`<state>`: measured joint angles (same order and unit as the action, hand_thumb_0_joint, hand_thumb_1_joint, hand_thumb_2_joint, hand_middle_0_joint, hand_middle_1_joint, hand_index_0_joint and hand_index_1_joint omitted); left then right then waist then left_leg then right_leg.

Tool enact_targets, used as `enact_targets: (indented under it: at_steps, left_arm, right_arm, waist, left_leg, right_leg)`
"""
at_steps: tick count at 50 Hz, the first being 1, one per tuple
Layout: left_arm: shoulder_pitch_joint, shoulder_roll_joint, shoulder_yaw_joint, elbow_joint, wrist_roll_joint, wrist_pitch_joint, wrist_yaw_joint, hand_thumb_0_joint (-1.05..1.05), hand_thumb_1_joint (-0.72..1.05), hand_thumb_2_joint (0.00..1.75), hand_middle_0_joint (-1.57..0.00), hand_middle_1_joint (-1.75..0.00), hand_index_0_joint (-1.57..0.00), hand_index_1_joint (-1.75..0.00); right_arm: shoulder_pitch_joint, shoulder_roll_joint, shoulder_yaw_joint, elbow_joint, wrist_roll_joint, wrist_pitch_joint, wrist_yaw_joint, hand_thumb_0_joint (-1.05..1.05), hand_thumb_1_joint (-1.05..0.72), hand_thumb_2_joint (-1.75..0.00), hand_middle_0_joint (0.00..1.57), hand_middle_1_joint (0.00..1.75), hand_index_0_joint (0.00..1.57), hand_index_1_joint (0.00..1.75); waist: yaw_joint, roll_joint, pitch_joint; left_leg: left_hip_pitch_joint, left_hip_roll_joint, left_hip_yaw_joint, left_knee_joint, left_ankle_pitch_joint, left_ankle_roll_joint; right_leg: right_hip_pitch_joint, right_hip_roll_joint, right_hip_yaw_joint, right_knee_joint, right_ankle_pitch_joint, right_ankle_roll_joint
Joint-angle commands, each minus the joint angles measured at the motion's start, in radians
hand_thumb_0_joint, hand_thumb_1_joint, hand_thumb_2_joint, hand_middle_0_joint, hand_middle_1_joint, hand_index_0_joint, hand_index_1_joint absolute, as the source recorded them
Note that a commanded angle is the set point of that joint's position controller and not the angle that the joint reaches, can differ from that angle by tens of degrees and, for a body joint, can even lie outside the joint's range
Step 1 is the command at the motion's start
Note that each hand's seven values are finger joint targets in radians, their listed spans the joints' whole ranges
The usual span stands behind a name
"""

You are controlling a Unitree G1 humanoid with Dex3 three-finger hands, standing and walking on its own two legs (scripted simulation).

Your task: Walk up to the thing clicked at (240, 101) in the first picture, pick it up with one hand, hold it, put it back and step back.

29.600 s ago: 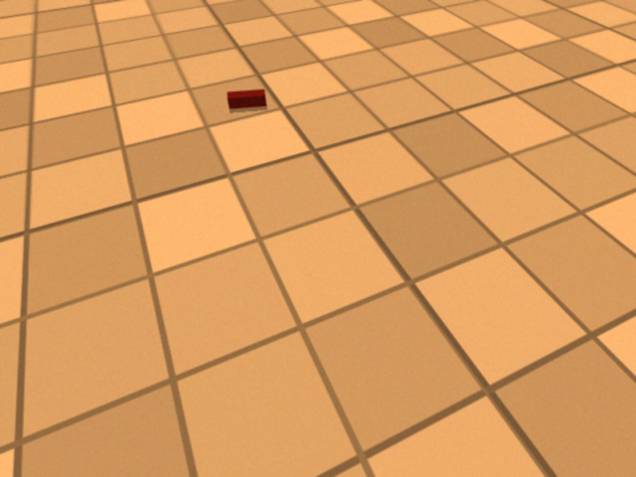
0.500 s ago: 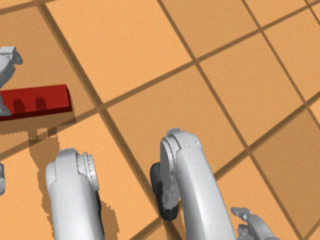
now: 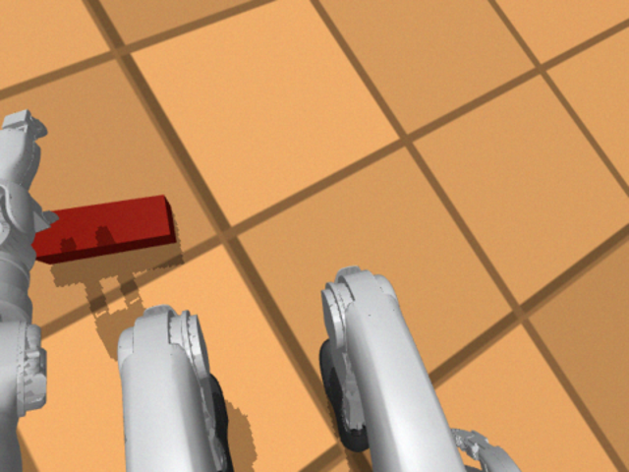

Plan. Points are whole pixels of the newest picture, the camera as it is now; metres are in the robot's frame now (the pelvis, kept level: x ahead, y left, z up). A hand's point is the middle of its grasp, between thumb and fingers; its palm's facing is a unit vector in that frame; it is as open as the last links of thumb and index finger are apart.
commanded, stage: home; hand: left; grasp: from above
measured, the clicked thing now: (106, 229) +0.49 +0.27 -0.34
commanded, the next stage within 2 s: none
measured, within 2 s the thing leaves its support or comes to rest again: neither
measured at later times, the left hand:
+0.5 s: hand out of the picture +0.28 +0.24 +0.09, palm faces -0.09 -0.86 -0.50, open 7.5 cm
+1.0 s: hand out of the picture +0.22 +0.20 +0.28, palm faces +0.19 -0.96 -0.21, open 7.4 cm
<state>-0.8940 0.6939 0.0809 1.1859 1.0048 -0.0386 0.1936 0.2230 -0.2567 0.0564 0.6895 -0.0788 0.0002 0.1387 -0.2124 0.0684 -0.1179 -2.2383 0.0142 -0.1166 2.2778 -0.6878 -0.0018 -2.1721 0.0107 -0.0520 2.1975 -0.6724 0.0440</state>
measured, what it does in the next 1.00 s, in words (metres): rises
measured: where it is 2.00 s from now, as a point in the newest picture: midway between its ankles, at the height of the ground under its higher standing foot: (284, 434)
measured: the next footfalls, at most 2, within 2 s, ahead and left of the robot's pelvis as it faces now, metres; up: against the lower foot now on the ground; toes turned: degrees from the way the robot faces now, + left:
none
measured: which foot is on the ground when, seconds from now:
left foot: down 0.00-1.00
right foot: down 0.00-1.00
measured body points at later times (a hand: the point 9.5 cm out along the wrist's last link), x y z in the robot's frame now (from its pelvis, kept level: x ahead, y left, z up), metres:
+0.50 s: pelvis +0.01 +0.00 +0.19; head +0.14 +0.04 +0.62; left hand +0.28 +0.28 +0.12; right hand +0.23 -0.23 +0.10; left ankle +0.07 +0.12 -0.34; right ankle +0.10 -0.13 -0.34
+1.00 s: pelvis +0.07 +0.00 +0.34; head +0.09 +0.01 +0.78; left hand +0.21 +0.25 +0.30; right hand +0.24 -0.23 +0.26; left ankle +0.07 +0.12 -0.34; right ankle +0.10 -0.13 -0.34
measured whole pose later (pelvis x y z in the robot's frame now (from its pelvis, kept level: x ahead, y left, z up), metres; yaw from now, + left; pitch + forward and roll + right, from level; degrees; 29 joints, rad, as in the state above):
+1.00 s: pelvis +0.07 +0.00 +0.34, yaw +7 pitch +12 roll -3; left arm 0.46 0.22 0.04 -0.08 -0.07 0.44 0.06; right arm 0.32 -0.21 0.04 0.53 0.03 -0.16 -0.18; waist -0.06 0.05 -0.19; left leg -0.78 0.03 -0.06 1.06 -0.49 -0.01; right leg -0.73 0.00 -0.05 0.99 -0.47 0.02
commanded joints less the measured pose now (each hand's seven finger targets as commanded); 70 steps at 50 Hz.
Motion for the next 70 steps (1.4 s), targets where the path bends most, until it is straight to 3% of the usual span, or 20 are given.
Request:
enact_targets:
  at_steps: [1,3,4,7,8,10,12,14,15,17,18,19,20,24,35,42,43,48,57,70]
  left_arm:
    - [-0.052,0.201,0.052,-0.408,-0.201,0.046,-0.085,0.00,0.39,0.91,-0.21,-0.48,-0.20,-0.49]
    - [0.057,0.125,0.041,-0.493,-0.287,0.058,-0.126,0.00,0.49,0.93,-0.21,-0.46,-0.20,-0.47]
    - [0.110,0.118,0.050,-0.527,-0.317,0.062,-0.139,0.00,0.55,0.92,-0.21,-0.43,-0.20,-0.44]
    - [0.137,0.092,0.063,-0.744,-0.403,0.060,-0.159,0.00,0.76,0.91,-0.20,-0.35,-0.20,-0.35]
    - [0.182,0.077,0.071,-0.767,-0.427,0.069,-0.157,0.00,0.82,0.92,-0.20,-0.34,-0.20,-0.35]
    - [0.258,0.008,0.045,-0.819,-0.473,0.077,-0.151,0.00,0.89,0.90,-0.20,-0.30,-0.20,-0.30]
    - [0.295,0.003,0.064,-0.849,-0.500,0.095,-0.137,0.00,0.90,0.90,-0.20,-0.30,-0.20,-0.30]
    - [0.351,-0.056,0.030,-0.903,-0.538,0.120,-0.134,0.00,0.90,0.90,-0.20,-0.30,-0.20,-0.30]
    - [0.367,-0.054,0.043,-0.929,-0.565,0.136,-0.129,0.00,0.90,0.90,-0.20,-0.30,-0.20,-0.30]
    - [0.471,-0.135,-0.006,-0.923,-0.622,0.172,-0.130,0.00,0.90,0.90,-0.20,-0.30,-0.20,-0.30]
    - [0.461,-0.160,-0.024,-0.989,-0.661,0.180,-0.132,0.00,0.90,0.90,-0.20,-0.30,-0.20,-0.30]
    - [0.504,-0.127,0.018,-0.980,-0.686,0.198,-0.125,0.00,0.90,0.90,-0.20,-0.30,-0.20,-0.30]
    - [0.551,-0.157,-0.003,-1.004,-0.718,0.210,-0.125,0.00,0.90,0.90,-0.20,-0.30,-0.20,-0.30]
    - [0.636,-0.183,0.006,-1.079,-0.828,0.254,-0.110,0.00,0.90,0.90,-0.20,-0.30,-0.20,-0.30]
    - [0.983,-0.303,0.041,-1.217,-1.015,0.377,-0.094,0.00,0.90,0.90,-0.20,-0.30,-0.20,-0.30]
    - [1.198,-0.365,0.030,-1.355,-1.069,0.425,-0.109,0.00,0.90,0.90,-0.20,-0.30,-0.20,-0.30]
    - [1.223,-0.360,0.041,-1.382,-1.072,0.429,-0.110,0.00,0.90,0.90,-0.20,-0.30,-0.20,-0.30]
    - [1.347,-0.380,0.015,-1.465,-1.068,0.446,-0.126,0.00,0.90,0.90,-0.20,-0.30,-0.20,-0.30]
    - [1.364,-0.380,0.006,-1.481,-1.058,0.453,-0.165,0.00,0.90,0.90,-0.20,-0.30,-0.20,-0.30]
    - [1.352,-0.370,0.010,-1.493,-1.047,0.443,-0.169,0.00,0.90,0.90,-0.20,-0.30,-0.20,-0.30]
  right_arm:
    - [0.185,-0.261,-0.117,-0.085,0.040,0.013,-0.036,0.00,-0.90,-0.90,0.20,0.30,0.20,0.30]
    - [0.157,-0.248,-0.121,-0.107,0.049,0.018,-0.046,0.00,-0.90,-0.90,0.20,0.30,0.20,0.30]
    - [0.146,-0.237,-0.123,-0.113,0.054,0.019,-0.053,0.00,-0.90,-0.90,0.20,0.30,0.20,0.30]
    - [0.106,-0.216,-0.139,-0.147,0.066,0.013,-0.073,0.00,-0.90,-0.90,0.20,0.30,0.20,0.30]
    - [0.091,-0.205,-0.143,-0.159,0.069,0.011,-0.076,0.00,-0.90,-0.90,0.20,0.30,0.20,0.30]
    - [0.063,-0.190,-0.145,-0.166,0.077,0.002,-0.089,0.00,-0.90,-0.90,0.20,0.30,0.20,0.30]
    - [0.042,-0.189,-0.143,-0.173,0.086,-0.006,-0.105,0.00,-0.90,-0.90,0.20,0.30,0.20,0.30]
    - [0.017,-0.184,-0.144,-0.188,0.092,-0.020,-0.118,0.00,-0.90,-0.90,0.20,0.30,0.20,0.30]
    - [0.003,-0.184,-0.141,-0.192,0.096,-0.029,-0.127,0.00,-0.90,-0.90,0.20,0.30,0.20,0.30]
    - [-0.025,-0.178,-0.136,-0.193,0.102,-0.048,-0.145,0.00,-0.90,-0.90,0.20,0.30,0.20,0.30]
    - [-0.037,-0.174,-0.135,-0.197,0.103,-0.060,-0.152,0.00,-0.90,-0.90,0.20,0.30,0.20,0.30]
    - [-0.045,-0.176,-0.130,-0.200,0.105,-0.069,-0.163,0.00,-0.90,-0.90,0.20,0.30,0.20,0.30]
    - [-0.054,-0.167,-0.127,-0.205,0.108,-0.078,-0.170,0.00,-0.90,-0.90,0.20,0.30,0.20,0.30]
    - [-0.078,-0.143,-0.105,-0.224,0.114,-0.107,-0.197,0.00,-0.90,-0.90,0.20,0.30,0.20,0.30]
    - [-0.041,-0.087,-0.064,-0.260,0.119,-0.161,-0.270,0.00,-0.90,-0.90,0.20,0.30,0.20,0.30]
    - [0.015,-0.072,-0.057,-0.293,0.111,-0.198,-0.313,0.00,-0.90,-0.90,0.20,0.30,0.20,0.30]
    - [0.018,-0.070,-0.060,-0.299,0.109,-0.204,-0.318,0.00,-0.90,-0.90,0.20,0.30,0.20,0.30]
    - [0.030,-0.067,-0.063,-0.317,0.102,-0.230,-0.333,0.00,-0.90,-0.90,0.20,0.30,0.20,0.30]
    - [0.004,-0.078,-0.072,-0.327,0.088,-0.277,-0.340,0.00,-0.90,-0.90,0.20,0.30,0.20,0.30]
    - [-0.010,-0.081,-0.071,-0.317,0.084,-0.310,-0.336,0.00,-0.90,-0.90,0.20,0.30,0.20,0.30]
  waist:
    - [0.058,0.122,-0.766]
    - [0.059,0.054,-0.691]
    - [0.076,0.026,-0.686]
    - [0.105,0.085,-0.760]
    - [0.116,0.092,-0.741]
    - [0.112,0.105,-0.672]
    - [0.123,0.118,-0.625]
    - [0.121,0.140,-0.602]
    - [0.126,0.141,-0.604]
    - [0.111,0.102,-0.537]
    - [0.099,0.115,-0.537]
    - [0.118,0.092,-0.542]
    - [0.109,0.095,-0.523]
    - [0.108,0.068,-0.460]
    - [0.137,0.020,-0.341]
    - [0.144,0.022,-0.258]
    - [0.153,0.020,-0.247]
    - [0.154,-0.004,-0.196]
    - [0.156,-0.052,-0.060]
    - [0.164,-0.024,-0.093]
  left_leg:
    - [0.570,-0.021,0.079,-0.356,0.262,0.045]
    - [0.557,-0.021,0.074,-0.390,0.250,0.048]
    - [0.577,-0.016,0.074,-0.407,0.246,0.051]
    - [0.705,-0.008,0.056,-0.481,0.239,0.040]
    - [0.727,-0.005,0.058,-0.505,0.218,0.039]
    - [0.779,0.000,0.038,-0.587,0.150,0.032]
    - [0.836,0.006,0.022,-0.661,0.084,0.026]
    - [0.909,0.009,0.006,-0.740,0.040,0.021]
    - [0.939,0.010,-0.004,-0.770,0.017,0.020]
    - [0.979,0.010,-0.009,-0.825,-0.016,0.019]
    - [1.002,0.006,-0.008,-0.840,-0.010,0.018]
    - [1.038,0.005,-0.006,-0.853,0.000,0.020]
    - [1.052,0.001,-0.003,-0.873,0.017,0.019]
    - [1.132,-0.001,0.012,-0.953,0.052,0.022]
    - [1.373,-0.007,0.034,-1.187,0.236,0.018]
    - [1.540,-0.008,0.048,-1.322,0.387,0.009]
    - [1.558,-0.008,0.052,-1.340,0.393,0.009]
    - [1.624,-0.010,0.062,-1.393,0.465,0.011]
    - [1.620,-0.015,0.071,-1.454,0.346,0.021]
    - [1.640,-0.022,0.078,-1.443,0.344,0.018]
  right_leg:
    - [0.571,0.028,-0.054,-0.343,0.300,-0.071]
    - [0.587,0.027,-0.044,-0.390,0.292,-0.072]
    - [0.613,0.029,-0.038,-0.414,0.287,-0.071]
    - [0.654,0.016,-0.020,-0.457,0.270,-0.073]
    - [0.668,0.016,-0.016,-0.484,0.251,-0.072]
    - [0.658,0.011,-0.018,-0.528,0.196,-0.072]
    - [0.660,0.008,-0.017,-0.569,0.144,-0.074]
    - [0.683,0.007,-0.016,-0.616,0.119,-0.073]
    - [0.710,0.006,-0.016,-0.635,0.108,-0.071]
    - [0.735,0.007,-0.014,-0.695,0.082,-0.067]
    - [0.755,0.004,-0.010,-0.718,0.085,-0.067]
    - [0.790,0.006,-0.004,-0.743,0.087,-0.066]
    - [0.819,0.003,-0.001,-0.767,0.097,-0.065]
    - [0.938,0.002,0.018,-0.876,0.110,-0.064]
    - [1.306,0.006,0.028,-1.156,0.259,-0.059]
    - [1.468,0.013,0.009,-1.287,0.384,-0.055]
    - [1.487,0.015,0.006,-1.308,0.387,-0.054]
    - [1.548,0.021,-0.008,-1.368,0.442,-0.054]
    - [1.540,0.018,-0.021,-1.435,0.324,-0.042]
    - [1.558,0.008,-0.010,-1.432,0.332,-0.040]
